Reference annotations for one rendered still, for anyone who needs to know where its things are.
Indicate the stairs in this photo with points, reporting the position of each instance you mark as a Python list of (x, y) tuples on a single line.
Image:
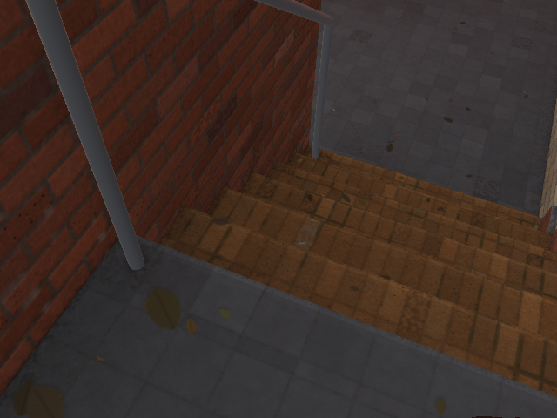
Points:
[(462, 275)]

